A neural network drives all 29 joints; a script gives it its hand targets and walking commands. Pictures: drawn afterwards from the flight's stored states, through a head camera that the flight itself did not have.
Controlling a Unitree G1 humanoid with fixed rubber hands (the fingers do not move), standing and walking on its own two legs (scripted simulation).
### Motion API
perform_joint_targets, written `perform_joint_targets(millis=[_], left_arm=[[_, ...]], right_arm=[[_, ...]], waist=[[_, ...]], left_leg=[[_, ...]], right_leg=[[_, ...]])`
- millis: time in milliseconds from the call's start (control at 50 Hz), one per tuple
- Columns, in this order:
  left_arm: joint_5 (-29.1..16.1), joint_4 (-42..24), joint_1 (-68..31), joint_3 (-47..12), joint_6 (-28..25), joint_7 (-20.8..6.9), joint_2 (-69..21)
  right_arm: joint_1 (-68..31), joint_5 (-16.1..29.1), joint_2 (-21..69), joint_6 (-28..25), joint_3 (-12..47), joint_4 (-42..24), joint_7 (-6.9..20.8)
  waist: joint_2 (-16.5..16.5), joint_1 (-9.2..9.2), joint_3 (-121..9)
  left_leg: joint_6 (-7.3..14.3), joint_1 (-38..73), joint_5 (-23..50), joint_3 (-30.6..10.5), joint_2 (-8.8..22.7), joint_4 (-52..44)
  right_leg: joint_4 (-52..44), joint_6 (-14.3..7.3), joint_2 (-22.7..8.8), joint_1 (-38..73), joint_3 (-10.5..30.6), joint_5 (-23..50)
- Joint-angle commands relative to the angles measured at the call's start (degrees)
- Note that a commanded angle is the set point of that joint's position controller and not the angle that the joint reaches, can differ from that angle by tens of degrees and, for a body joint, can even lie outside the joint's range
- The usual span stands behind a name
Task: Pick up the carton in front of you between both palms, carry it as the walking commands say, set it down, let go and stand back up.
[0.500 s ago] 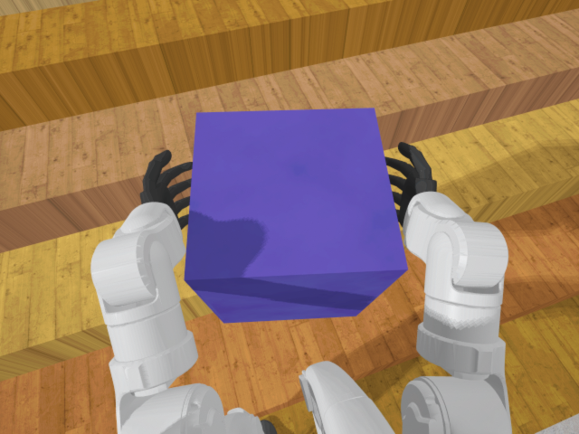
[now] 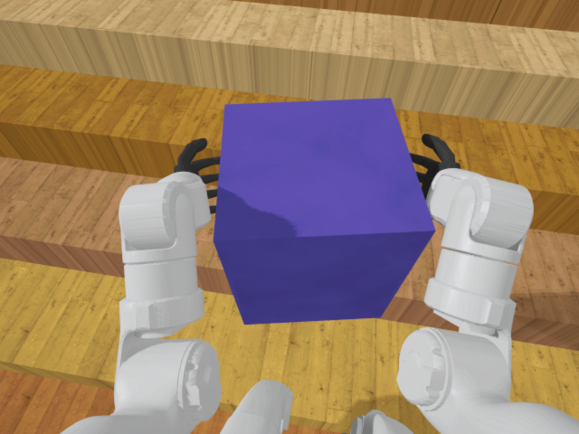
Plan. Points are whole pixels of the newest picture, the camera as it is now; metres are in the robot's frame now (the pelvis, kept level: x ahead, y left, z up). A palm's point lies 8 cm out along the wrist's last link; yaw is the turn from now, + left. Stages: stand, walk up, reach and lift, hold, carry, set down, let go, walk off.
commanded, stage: carry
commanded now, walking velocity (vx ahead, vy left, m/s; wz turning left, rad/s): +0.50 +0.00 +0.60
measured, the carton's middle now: (310, 221) +0.37 +0.04 +0.08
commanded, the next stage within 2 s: none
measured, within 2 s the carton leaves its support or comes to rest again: neither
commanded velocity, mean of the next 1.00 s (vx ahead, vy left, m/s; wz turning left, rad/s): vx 0.50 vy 0.00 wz -0.17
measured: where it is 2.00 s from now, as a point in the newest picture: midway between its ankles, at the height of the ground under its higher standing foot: (234, 45)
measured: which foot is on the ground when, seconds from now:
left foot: up 0.00-0.32, down 0.34-0.90, up 0.92-1.00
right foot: down 0.00-0.36, up 0.38-0.88, down 0.90-1.00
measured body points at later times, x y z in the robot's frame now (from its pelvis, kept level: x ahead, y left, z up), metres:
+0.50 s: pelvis +0.30 +0.16 +0.14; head +0.38 +0.16 +0.58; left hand +0.66 +0.36 +0.25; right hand +0.70 +0.06 +0.25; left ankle +0.39 +0.22 -0.52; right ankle +0.21 -0.01 -0.36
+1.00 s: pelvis +0.61 +0.26 +0.30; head +0.60 +0.33 +0.75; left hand +0.94 +0.50 +0.44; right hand +1.00 +0.20 +0.47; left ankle +0.45 +0.35 -0.13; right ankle +0.68 +0.23 -0.36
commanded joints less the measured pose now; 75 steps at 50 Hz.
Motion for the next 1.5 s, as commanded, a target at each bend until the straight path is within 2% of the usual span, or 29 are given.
perform_joint_targets(millis=[0,120,200,260,320,340,360,380,440,560,640,720,740,800,860,880,900,920,940,1000,1100,1200,1280,1300,1320,1340,1380,1420,1480], left_arm=[[-27.1,-12.8,-52.9,-40.6,-2.4,-12.0,-62.9],[-19.1,-7.8,-36.1,-34.7,-1.4,-11.0,-51.2],[-18.8,-5.4,-37.0,-33.6,-0.6,-11.7,-50.4],[-18.4,-8.2,-38.6,-31.4,-0.3,-12.7,-49.6],[-14.9,-9.4,-35.3,-29.6,-0.8,-12.3,-49.3],[-13.2,-10.2,-33.0,-28.2,-1.5,-12.0,-48.3],[-9.8,-12.9,-32.1,-25.1,-2.7,-11.4,-44.3],[-4.2,-3.5,-27.5,-20.5,-2.0,-10.2,-38.7],[-6.4,-12.4,-34.4,-25.1,-3.7,-10.1,-43.7],[-12.3,-17.1,-30.1,-35.3,-2.1,-10.7,-45.1],[-13.5,-15.2,-30.7,-36.3,0.3,-9.6,-41.8],[-12.4,-8.8,-33.0,-33.0,2.6,-8.1,-41.0],[-13.7,-6.0,-37.6,-33.6,3.4,-7.3,-44.3],[-14.7,0.0,-39.6,-31.6,3.9,-5.2,-47.2],[-18.4,-4.2,-52.3,-35.1,1.9,-6.4,-54.3],[-20.1,-3.4,-50.0,-34.6,1.1,-7.1,-53.8],[-20.5,1.1,-46.0,-31.9,1.1,-7.8,-54.6],[-20.8,-1.7,-44.3,-33.8,-0.7,-7.9,-56.2],[-22.2,-0.2,-50.5,-35.9,-0.9,-7.7,-57.1],[-32.0,-4.9,-61.1,-42.7,-4.2,-11.8,-68.0],[-28.5,-2.2,-53.2,-35.5,-5.4,-12.2,-63.4],[-21.8,1.9,-41.8,-30.0,-2.6,-11.5,-56.3],[-16.1,-1.4,-39.0,-28.6,-1.3,-11.4,-53.9],[-14.4,-2.7,-37.2,-27.3,-1.5,-11.2,-51.7],[-12.1,-3.6,-35.9,-26.1,-1.3,-10.7,-49.9],[-8.8,-0.5,-30.0,-24.5,-0.6,-10.5,-47.7],[-6.6,-2.6,-31.4,-24.0,-1.2,-10.2,-46.3],[-4.7,-4.4,-27.0,-23.6,-1.6,-10.3,-44.7],[-9.2,-7.8,-32.1,-30.6,-2.1,-10.2,-46.2]], right_arm=[[-39.6,10.7,44.0,-3.0,34.0,-5.2,2.4],[-31.3,12.2,44.5,-1.9,39.7,-1.7,1.7],[-30.9,13.7,43.9,-1.7,41.3,-1.0,1.1],[-32.5,15.2,49.1,-2.3,43.6,-0.1,0.1],[-37.0,21.3,54.1,-3.8,49.2,-6.3,0.5],[-38.1,23.3,56.6,-4.2,51.4,-7.8,1.5],[-37.7,25.7,54.2,-5.4,53.8,-8.1,2.3],[-40.6,30.6,58.0,-5.6,54.6,-6.5,3.1],[-52.6,36.3,59.3,-8.0,57.1,-18.6,5.4],[-32.8,24.4,49.6,-5.9,50.8,-15.6,1.9],[-25.7,18.0,42.8,-3.1,45.4,-7.7,2.3],[-30.8,19.3,39.5,-0.1,41.6,-4.3,3.6],[-32.3,19.4,39.4,0.2,39.4,-0.9,3.7],[-30.8,15.8,35.6,1.2,31.3,5.6,3.8],[-36.7,12.2,37.6,0.1,28.8,4.3,3.0],[-37.8,13.0,37.8,-0.3,29.4,4.0,2.8],[-32.5,10.0,38.6,-0.3,27.1,10.0,3.0],[-31.9,10.8,41.3,-0.9,29.5,6.8,3.8],[-30.2,8.7,39.4,-0.8,25.3,11.7,4.3],[-30.6,6.1,41.1,-4.3,24.6,11.1,4.7],[-32.8,5.6,41.2,-6.8,29.8,6.5,1.7],[-34.6,10.7,44.9,-4.7,36.4,3.2,0.5],[-35.3,14.0,49.3,-5.2,41.5,0.3,0.1],[-39.5,18.1,50.6,-5.4,44.0,-3.5,0.4],[-32.4,19.0,51.7,-5.9,45.2,-0.6,1.0],[-34.5,21.5,50.7,-6.8,46.4,-4.1,1.3],[-40.3,25.0,53.2,-7.1,48.9,-8.1,2.7],[-43.8,28.3,57.2,-8.0,52.5,-12.7,4.0],[-41.3,28.2,55.4,-7.5,53.2,-12.4,4.4]], waist=[[-0.8,-5.76,-26.0],[-6.9,0.19,-20.6],[-8.1,-6.52,-10.4],[-19.1,-10.49,-18.2],[-24.5,-23.20,-39.9],[-16.4,-23.34,-40.8],[6.6,-18.27,-43.4],[5.7,-16.12,-49.0],[-6.6,-11.92,-35.1],[-4.0,-14.21,-37.6],[-2.8,-14.04,-24.5],[-3.4,-10.28,-12.9],[7.1,-9.86,-13.3],[8.5,-4.95,-24.0],[11.8,4.10,-30.3],[8.6,10.66,-32.5],[-18.2,9.43,-32.5],[-8.5,0.31,-40.8],[-0.1,2.48,-42.4],[13.0,-1.90,-23.8],[-10.5,-2.20,-24.3],[-8.7,-1.54,-23.0],[-22.6,-19.31,-37.9],[-14.9,-22.52,-41.0],[1.1,-21.95,-40.2],[25.3,-16.38,-50.0],[9.0,-12.86,-39.0],[-2.0,-11.87,-28.7],[-2.2,-10.89,-27.5]], left_leg=[[0.7,-9.9,-2.7,-1.1,6.1,-2.6],[3.2,-51.9,-29.2,-1.4,5.2,21.7],[0.7,-33.9,-22.2,7.0,8.0,-6.0],[3.4,-2.9,-10.9,23.7,2.5,-29.9],[5.2,23.4,-10.1,22.5,-8.7,-47.3],[4.1,35.9,-6.9,8.3,-9.1,-62.3],[15.3,48.4,-2.0,-32.7,9.4,-77.2],[12.5,45.6,-1.3,-38.6,10.6,-78.0],[8.2,36.1,-14.2,-28.6,11.3,-75.8],[8.9,63.2,21.2,-14.7,18.6,-79.7],[7.0,60.4,8.2,-7.0,20.4,-85.6],[1.6,29.2,3.1,11.0,9.5,-99.8],[1.5,29.9,20.3,15.6,7.4,-102.2],[-6.1,44.6,92.9,22.0,8.6,-88.4],[-11.9,41.4,126.3,21.9,14.3,-70.3],[-18.7,30.1,121.7,23.3,8.4,-43.3],[-18.4,13.9,4.3,13.2,-2.7,12.7],[-14.5,0.8,-9.5,-3.6,-6.5,28.3],[-11.5,-11.2,-13.5,-11.1,-7.4,36.4],[-2.7,-20.8,-16.3,-6.4,-0.2,13.9],[-1.8,-27.0,-25.6,0.7,4.5,10.9],[-3.2,-41.4,-27.9,2.1,9.7,-3.4],[-4.5,27.2,-9.5,17.7,0.8,-42.2],[-5.7,37.3,-6.7,17.4,-2.1,-55.1],[-1.2,44.1,-10.0,-5.6,5.5,-73.7],[7.5,43.1,-12.8,-46.6,24.2,-88.7],[7.0,35.7,-41.0,-40.1,21.8,-82.6],[3.1,27.2,-37.6,-29.1,23.8,-76.9],[2.1,36.2,-25.8,-17.5,24.0,-81.1]], right_leg=[[-26.3,-6.9,-17.8,27.0,29.4,-5.0],[-30.9,-9.5,-26.4,56.6,23.7,9.6],[-44.1,-3.5,-18.5,32.5,4.3,2.9],[-41.2,-5.5,-12.2,26.4,-9.3,57.4],[0.6,-0.6,-15.8,38.4,-10.9,104.0],[21.1,2.9,-12.3,27.7,-4.4,68.2],[49.2,8.0,2.8,3.0,6.1,4.7],[61.8,5.7,0.4,2.8,22.7,6.1],[58.9,0.1,-0.9,-9.4,20.3,11.6],[65.1,-4.5,-1.5,-35.4,17.0,-1.1],[82.5,-6.8,-0.3,-55.9,16.3,-13.4],[56.9,-5.3,0.4,-35.2,1.3,-2.2],[54.5,-5.3,0.9,-30.4,-1.2,-1.1],[42.3,-9.7,7.9,-18.7,-8.0,-1.3],[14.5,-7.6,12.3,10.0,-9.7,0.9],[-6.9,-11.2,12.6,29.1,-2.4,2.4],[-23.4,-20.2,-1.5,35.8,24.3,29.0],[-16.6,-28.3,-6.9,39.9,52.0,58.6],[-20.2,-29.6,-13.5,48.9,63.5,35.7],[-18.2,-14.6,-9.0,35.1,47.7,13.0],[-24.8,-17.4,-11.8,33.1,37.5,27.7],[-30.0,-13.0,-9.3,41.2,35.2,5.5],[-17.2,-7.1,-4.0,13.7,10.6,68.9],[1.9,-5.2,-2.2,12.1,10.1,65.8],[23.1,-3.5,2.2,-2.1,12.7,31.4],[50.0,-1.0,7.6,-7.5,26.7,5.4],[61.6,-3.0,1.7,-15.5,26.2,13.4],[55.7,-3.6,-3.8,-18.5,25.0,12.5],[54.3,-4.4,-5.0,-25.4,22.2,6.9]])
